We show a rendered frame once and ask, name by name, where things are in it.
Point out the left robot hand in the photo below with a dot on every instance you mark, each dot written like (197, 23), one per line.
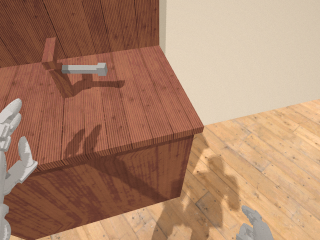
(9, 121)

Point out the counter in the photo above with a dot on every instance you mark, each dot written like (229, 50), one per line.
(104, 145)

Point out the right robot hand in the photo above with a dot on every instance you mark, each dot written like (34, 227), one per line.
(260, 230)

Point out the tap lever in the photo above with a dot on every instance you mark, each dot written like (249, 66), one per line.
(100, 69)

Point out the robot left forearm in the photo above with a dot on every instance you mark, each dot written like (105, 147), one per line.
(5, 228)

